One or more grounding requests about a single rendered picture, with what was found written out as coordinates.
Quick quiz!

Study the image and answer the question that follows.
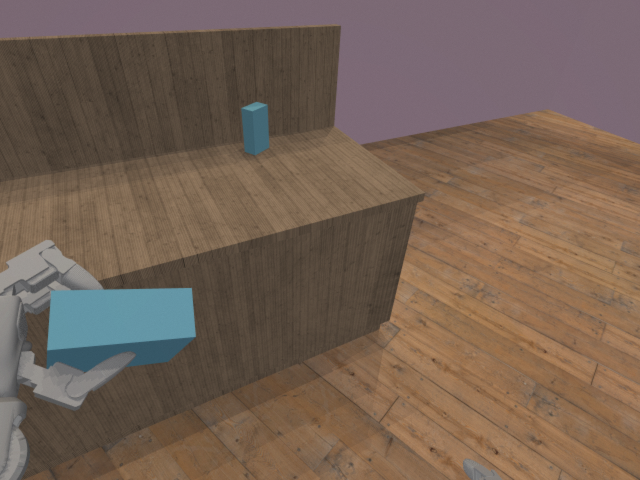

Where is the sponge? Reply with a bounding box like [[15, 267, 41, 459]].
[[46, 288, 196, 372]]

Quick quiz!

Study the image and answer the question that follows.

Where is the robot right hand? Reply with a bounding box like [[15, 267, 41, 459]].
[[463, 459, 502, 480]]

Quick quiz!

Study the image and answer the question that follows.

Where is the robot left hand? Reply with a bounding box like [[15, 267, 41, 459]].
[[0, 240, 136, 411]]

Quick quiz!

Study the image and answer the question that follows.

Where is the table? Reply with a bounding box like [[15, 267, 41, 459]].
[[0, 24, 425, 480]]

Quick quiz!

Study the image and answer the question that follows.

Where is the robot left forearm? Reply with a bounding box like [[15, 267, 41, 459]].
[[0, 397, 30, 480]]

